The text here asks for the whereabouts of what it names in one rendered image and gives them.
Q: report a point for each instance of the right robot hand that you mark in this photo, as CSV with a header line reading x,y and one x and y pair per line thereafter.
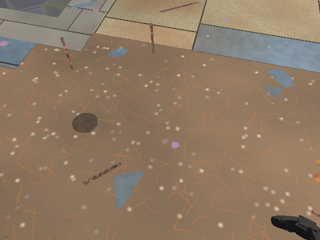
x,y
301,225

